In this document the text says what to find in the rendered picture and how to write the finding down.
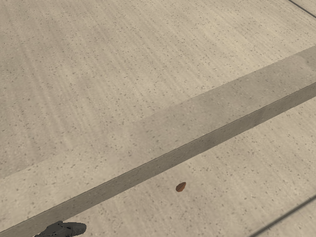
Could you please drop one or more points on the robot left hand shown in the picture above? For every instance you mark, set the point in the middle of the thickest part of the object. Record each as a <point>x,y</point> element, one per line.
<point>63,229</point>

